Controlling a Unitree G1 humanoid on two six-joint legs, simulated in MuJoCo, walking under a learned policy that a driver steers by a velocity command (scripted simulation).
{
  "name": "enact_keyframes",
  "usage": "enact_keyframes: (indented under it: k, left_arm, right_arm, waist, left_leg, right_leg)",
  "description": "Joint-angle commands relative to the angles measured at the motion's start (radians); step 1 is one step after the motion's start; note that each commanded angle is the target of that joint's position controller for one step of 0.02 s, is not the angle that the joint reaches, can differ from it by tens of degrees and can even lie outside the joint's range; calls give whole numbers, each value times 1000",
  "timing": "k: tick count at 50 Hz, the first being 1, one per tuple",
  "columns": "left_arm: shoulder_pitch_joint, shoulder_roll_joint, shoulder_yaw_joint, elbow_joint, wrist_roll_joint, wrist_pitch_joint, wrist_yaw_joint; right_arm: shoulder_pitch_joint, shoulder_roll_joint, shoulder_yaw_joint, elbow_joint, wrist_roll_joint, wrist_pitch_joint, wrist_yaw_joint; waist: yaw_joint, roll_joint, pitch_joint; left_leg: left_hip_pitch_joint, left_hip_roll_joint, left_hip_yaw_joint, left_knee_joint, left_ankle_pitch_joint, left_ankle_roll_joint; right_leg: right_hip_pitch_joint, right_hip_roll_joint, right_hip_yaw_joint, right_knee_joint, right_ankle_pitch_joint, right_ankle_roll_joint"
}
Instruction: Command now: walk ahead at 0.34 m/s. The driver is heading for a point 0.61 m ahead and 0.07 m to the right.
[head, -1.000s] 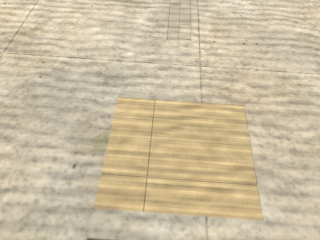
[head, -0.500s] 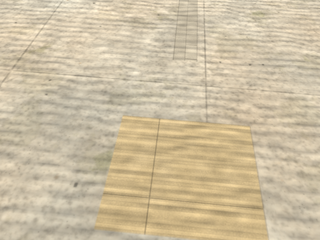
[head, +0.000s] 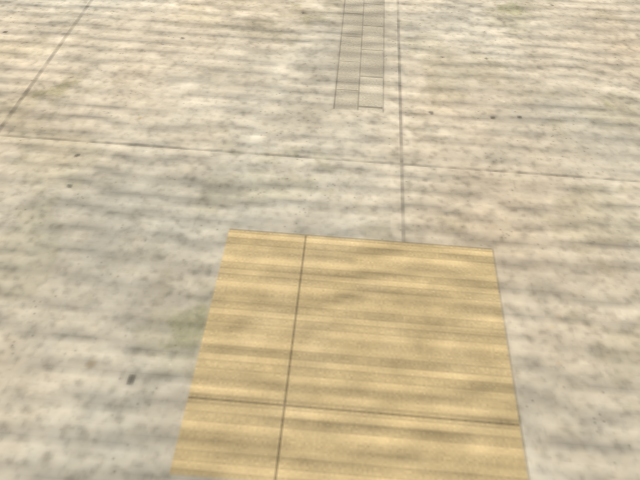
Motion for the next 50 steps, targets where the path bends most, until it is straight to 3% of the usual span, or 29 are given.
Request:
enact_keyframes:
  k: [1,2,4,6,7,9,11,12,16,18,19,20,21,22,23,24,25,26,27,30,35,39,41,42,43,44,45,47,50]
  left_arm:
    - [-39,26,3,-60,13,-40,0]
    - [-124,27,2,-90,4,-52,3]
    - [-232,34,1,-111,-11,-71,14]
    - [-254,86,15,-86,-5,-63,17]
    - [-213,92,21,-65,12,-54,14]
    - [-351,77,18,-99,-7,-67,-12]
    - [-330,38,-5,-98,54,-70,-52]
    - [-313,29,-6,-88,47,-63,-69]
    - [-236,107,15,-62,5,-16,-64]
    - [-50,184,54,23,15,-29,-80]
    - [98,199,71,87,28,-41,-77]
    - [291,222,75,157,60,-53,-70]
    - [339,205,44,208,96,-74,-76]
    - [305,203,44,209,75,-80,-69]
    - [277,166,46,182,49,-69,-72]
    - [180,142,34,168,35,-61,-89]
    - [85,260,59,167,52,-71,-74]
    - [-21,204,39,130,62,-91,-65]
    - [-102,161,15,130,78,-97,-51]
    - [-101,159,12,140,61,-92,-21]
    - [141,111,8,210,14,-77,9]
    - [191,119,5,241,16,-51,-8]
    - [152,119,1,240,19,-49,0]
    - [103,129,4,214,38,-56,1]
    - [205,24,-31,203,48,-70,-11]
    - [247,48,-25,228,35,-79,-26]
    - [190,88,-8,217,8,-64,-25]
    - [20,68,-4,177,20,-35,5]
    - [34,8,-5,181,43,-11,15]
  right_arm:
    - [184,-118,-36,32,13,-14,15]
    - [288,-181,-53,57,10,-16,22]
    - [383,-231,-74,83,21,-41,9]
    - [268,-183,-73,42,-9,-49,-5]
    - [196,-168,-72,16,-16,-46,-11]
    - [145,-85,-41,-19,-11,-69,-36]
    - [30,-107,-39,-69,-16,-66,-57]
    - [41,-125,-44,-59,-20,-64,-58]
    - [75,-114,-44,-59,4,-44,-32]
    - [18,-133,-49,-46,-18,-35,-10]
    - [14,-110,-49,-32,-14,-38,-11]
    - [2,-97,-58,-12,-13,-55,-15]
    - [110,43,-32,-12,-42,-75,1]
    - [270,47,-20,-26,7,-100,13]
    - [180,-13,-17,-51,15,-96,8]
    - [142,-22,-21,-51,15,-91,-12]
    - [54,-12,-19,-128,57,-80,-35]
    - [-60,-87,-22,-160,51,-59,-45]
    - [-115,-91,-27,-182,43,-27,-44]
    - [-121,-62,-24,-221,-23,-7,-38]
    - [-364,8,10,-294,-16,-10,27]
    - [-414,11,16,-313,-22,-36,52]
    - [-248,-29,-4,-266,-36,-55,54]
    - [-53,-110,-30,-216,-49,-57,52]
    - [88,-200,-45,-183,-86,-54,53]
    - [129,-158,-40,-164,-74,-48,54]
    - [9,-128,-32,-173,-53,-42,50]
    - [-164,-45,-5,-199,-38,-37,38]
    - [-207,-26,-1,-169,-70,-44,39]
  waist:
    - [-51,173,18]
    - [-104,295,23]
    - [-144,215,118]
    - [-113,71,136]
    - [-78,100,123]
    - [-86,111,144]
    - [-35,64,127]
    - [-27,64,92]
    - [-24,114,93]
    - [80,123,11]
    - [163,82,4]
    - [266,-107,27]
    - [182,-297,-10]
    - [80,-432,-108]
    - [115,-299,-154]
    - [65,-78,-125]
    - [-11,-137,-172]
    - [-15,-43,-66]
    - [-54,-28,61]
    - [-71,-83,72]
    - [53,31,38]
    - [68,-41,63]
    - [-39,-54,-23]
    - [-123,-14,-139]
    - [-118,215,-378]
    - [-119,256,-536]
    - [-83,204,-382]
    - [-38,72,-106]
    - [41,82,-70]
  left_leg:
    - [150,81,-224,-44,330,177]
    - [280,228,-476,-157,356,282]
    - [414,346,-647,-210,356,320]
    - [325,313,-526,-128,225,222]
    - [216,288,-471,-102,274,203]
    - [153,277,-422,-72,56,157]
    - [-272,106,-155,-70,20,111]
    - [-431,78,-88,-86,17,107]
    - [-195,86,-81,146,72,64]
    - [24,108,-110,455,269,49]
    - [-45,79,-85,694,440,32]
    - [-236,-52,-59,1182,28,-12]
    - [-601,-120,-137,1456,-467,-3]
    - [-763,-64,-218,1443,-354,20]
    - [-899,-9,-128,1312,-216,35]
    - [-860,27,-57,1332,-106,29]
    - [-857,87,-94,1117,86,53]
    - [-823,137,-126,1037,154,53]
    - [-740,161,-141,915,238,15]
    - [-562,180,-122,594,353,-38]
    - [-500,102,-6,115,512,-28]
    - [-355,-11,89,-103,447,8]
    - [-98,-56,92,-190,586,52]
    - [210,36,-13,-126,957,100]
    - [621,364,-372,-101,1285,293]
    - [661,445,-609,-218,1206,364]
    - [518,407,-495,-244,1002,318]
    - [166,301,-291,-340,828,238]
    - [-75,201,-119,-397,930,206]
  right_leg:
    - [-292,53,-38,238,220,-48]
    - [-555,63,-48,408,-80,-30]
    - [-923,-1,23,546,-324,-30]
    - [-933,-98,76,468,21,-52]
    - [-855,-95,36,482,116,-49]
    - [-908,-139,134,324,496,-43]
    - [-377,-70,32,-5,1040,-40]
    - [-122,-23,-18,-12,1145,-26]
    - [-57,-50,-22,-124,995,16]
    - [7,-126,-23,-264,993,-42]
    - [161,-105,-78,-359,975,-58]
    - [351,-162,-18,-401,1045,-141]
    - [567,-182,-30,11,1309,-98]
    - [625,-260,127,98,1410,-164]
    - [616,-295,218,-16,1010,-214]
    - [418,-311,278,-108,840,-243]
    - [269,-470,589,-306,247,-328]
    - [85,-475,699,-387,139,-330]
    - [-155,-448,603,-392,278,-314]
    - [-253,-265,292,-405,563,-268]
    - [19,-199,111,-380,589,-210]
    - [134,-168,58,-290,787,-165]
    - [142,-123,29,-129,988,-107]
    - [-14,-71,-13,86,906,-63]
    - [-311,48,-37,508,266,5]
    - [-357,87,134,635,-129,24]
    - [-417,25,117,675,-109,32]
    - [-425,-51,42,548,11,29]
    - [-166,-57,18,267,128,30]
